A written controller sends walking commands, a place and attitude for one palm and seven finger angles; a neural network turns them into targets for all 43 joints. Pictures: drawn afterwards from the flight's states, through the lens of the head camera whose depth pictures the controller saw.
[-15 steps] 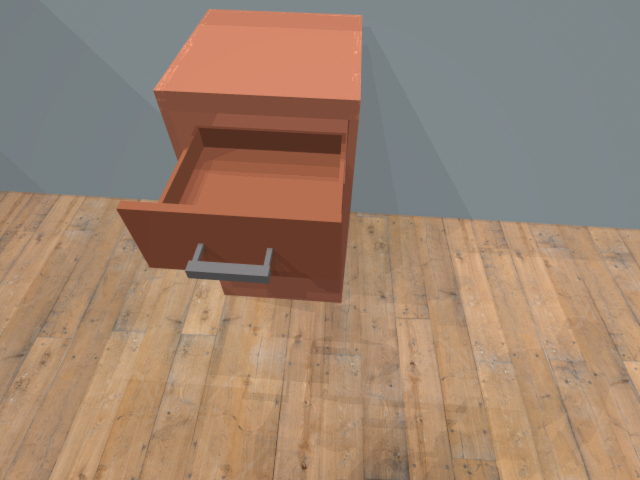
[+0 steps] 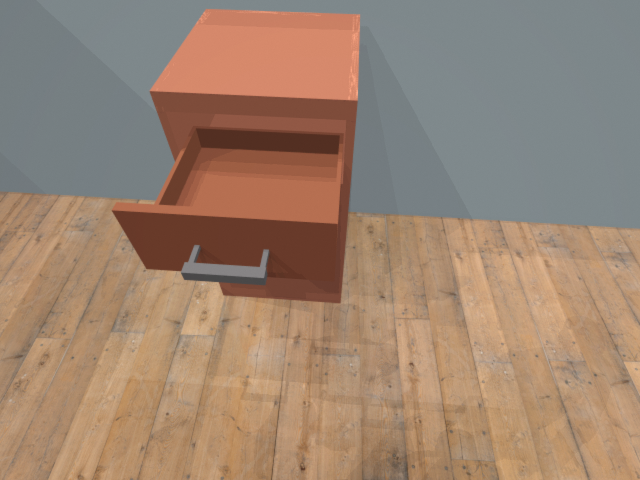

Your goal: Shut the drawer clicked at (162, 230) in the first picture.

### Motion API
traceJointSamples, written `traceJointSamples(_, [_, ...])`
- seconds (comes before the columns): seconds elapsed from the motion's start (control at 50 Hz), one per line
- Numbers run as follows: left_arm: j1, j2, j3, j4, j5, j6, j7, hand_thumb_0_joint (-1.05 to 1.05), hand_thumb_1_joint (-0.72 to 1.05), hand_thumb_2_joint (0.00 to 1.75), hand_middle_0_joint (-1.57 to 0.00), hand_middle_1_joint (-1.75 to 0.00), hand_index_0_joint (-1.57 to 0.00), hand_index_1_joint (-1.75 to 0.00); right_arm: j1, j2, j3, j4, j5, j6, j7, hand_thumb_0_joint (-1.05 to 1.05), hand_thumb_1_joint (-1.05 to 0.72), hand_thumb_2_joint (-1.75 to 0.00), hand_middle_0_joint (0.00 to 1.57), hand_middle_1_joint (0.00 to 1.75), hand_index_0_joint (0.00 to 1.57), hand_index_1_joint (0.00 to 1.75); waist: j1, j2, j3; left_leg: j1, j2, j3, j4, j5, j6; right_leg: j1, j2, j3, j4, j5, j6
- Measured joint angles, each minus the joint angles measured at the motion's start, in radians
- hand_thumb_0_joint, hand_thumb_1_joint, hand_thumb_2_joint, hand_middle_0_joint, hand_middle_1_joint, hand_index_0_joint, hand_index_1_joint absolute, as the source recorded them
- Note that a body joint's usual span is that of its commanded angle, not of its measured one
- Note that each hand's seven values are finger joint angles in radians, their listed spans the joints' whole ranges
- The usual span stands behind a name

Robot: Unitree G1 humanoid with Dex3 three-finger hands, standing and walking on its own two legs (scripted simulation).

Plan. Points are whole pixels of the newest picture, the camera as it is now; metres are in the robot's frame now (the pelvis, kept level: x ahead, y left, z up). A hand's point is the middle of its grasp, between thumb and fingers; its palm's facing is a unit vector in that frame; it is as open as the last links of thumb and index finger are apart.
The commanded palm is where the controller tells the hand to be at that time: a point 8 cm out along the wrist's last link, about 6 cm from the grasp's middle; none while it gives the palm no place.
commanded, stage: look at it before walking up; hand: left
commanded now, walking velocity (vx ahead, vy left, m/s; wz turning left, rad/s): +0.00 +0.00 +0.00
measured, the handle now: (227, 263) +0.48 +0.20 -0.10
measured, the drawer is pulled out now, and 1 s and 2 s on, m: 0.30 0.30 0.30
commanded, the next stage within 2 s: take the last steps up to it in 0.54 s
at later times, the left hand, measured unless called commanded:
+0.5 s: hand out of the picture -0.01 +0.15 -0.18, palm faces +0.05 -0.98 -0.18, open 7.4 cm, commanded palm none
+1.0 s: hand out of the picture +0.00 +0.15 -0.19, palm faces +0.09 -0.98 -0.16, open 7.4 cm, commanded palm none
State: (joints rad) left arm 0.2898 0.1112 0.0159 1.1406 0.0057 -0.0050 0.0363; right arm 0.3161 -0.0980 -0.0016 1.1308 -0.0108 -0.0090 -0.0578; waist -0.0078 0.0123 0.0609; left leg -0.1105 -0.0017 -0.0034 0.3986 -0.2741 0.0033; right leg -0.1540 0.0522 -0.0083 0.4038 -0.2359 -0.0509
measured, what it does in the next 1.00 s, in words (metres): stands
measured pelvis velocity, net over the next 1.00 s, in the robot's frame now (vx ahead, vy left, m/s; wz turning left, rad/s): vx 0.04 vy -0.01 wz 0.00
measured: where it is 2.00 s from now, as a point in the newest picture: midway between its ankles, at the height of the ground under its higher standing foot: outside the picture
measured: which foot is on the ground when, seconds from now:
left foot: down 0.00-1.00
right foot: down 0.00-1.00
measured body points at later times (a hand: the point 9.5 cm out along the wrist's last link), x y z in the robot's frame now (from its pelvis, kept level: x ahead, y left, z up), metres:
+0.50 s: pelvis +0.00 -0.01 +0.00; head +0.03 -0.02 +0.45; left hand -0.01 +0.20 -0.16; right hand -0.02 -0.21 -0.17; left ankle -0.04 +0.12 -0.74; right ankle -0.01 -0.09 -0.74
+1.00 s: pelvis +0.04 -0.01 -0.01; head +0.06 +0.00 +0.44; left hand -0.01 +0.21 -0.17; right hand -0.02 -0.21 -0.17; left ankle -0.04 +0.12 -0.74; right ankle -0.01 -0.09 -0.74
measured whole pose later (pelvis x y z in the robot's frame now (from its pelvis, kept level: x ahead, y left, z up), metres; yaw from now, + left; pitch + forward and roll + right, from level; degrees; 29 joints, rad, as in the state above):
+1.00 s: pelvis +0.04 -0.01 -0.01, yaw +0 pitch -1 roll +0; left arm 0.35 0.11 0.05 1.13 0.01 -0.01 0.02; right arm 0.38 -0.10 -0.02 1.14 -0.02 -0.01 -0.05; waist 0.00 0.00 0.06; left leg -0.11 0.02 -0.01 0.53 -0.40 0.00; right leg -0.15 0.07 -0.01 0.52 -0.36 -0.07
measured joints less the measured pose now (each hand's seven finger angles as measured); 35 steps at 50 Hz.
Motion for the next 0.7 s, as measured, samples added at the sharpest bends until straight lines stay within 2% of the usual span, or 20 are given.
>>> traceJointSamples(0.7, [0.001, 0.003, 0.001, -0.001, -0.002, -0.005, 0.001, 0.01, 0.91, 0.90, -0.20, -0.30, -0.20, -0.29, -0.004, -0.003, -0.004, 0.003, -0.001, 0.005, -0.001, 0.00, -0.91, -0.90, 0.20, 0.30, 0.20, 0.30, 0.001, 0.002, -0.002, 0.013, 0.018, -0.001, -0.009, -0.004, -0.018, 0.012, 0.018, -0.002, -0.010, -0.002, -0.017])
